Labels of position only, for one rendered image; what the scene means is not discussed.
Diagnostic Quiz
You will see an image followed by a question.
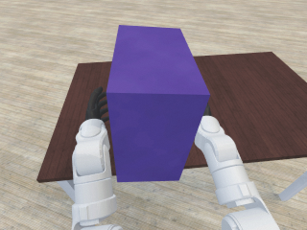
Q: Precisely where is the robot right hand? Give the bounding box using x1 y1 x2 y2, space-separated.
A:
202 102 212 117

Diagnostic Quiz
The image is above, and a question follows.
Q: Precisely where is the robot left hand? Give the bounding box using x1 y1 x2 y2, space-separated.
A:
85 86 109 123

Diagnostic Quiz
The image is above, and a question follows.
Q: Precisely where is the right robot upper arm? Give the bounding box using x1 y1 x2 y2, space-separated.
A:
221 207 279 230

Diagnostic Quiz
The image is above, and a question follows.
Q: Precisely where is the robot left forearm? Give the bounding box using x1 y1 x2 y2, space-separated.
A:
71 119 117 230

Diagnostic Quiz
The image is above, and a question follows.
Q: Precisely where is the carton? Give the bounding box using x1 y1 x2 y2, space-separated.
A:
106 25 210 182

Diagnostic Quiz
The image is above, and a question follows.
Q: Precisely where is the robot right forearm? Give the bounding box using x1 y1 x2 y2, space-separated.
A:
194 115 280 230

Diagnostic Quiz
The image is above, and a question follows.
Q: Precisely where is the table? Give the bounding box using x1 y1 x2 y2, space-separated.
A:
36 52 307 203

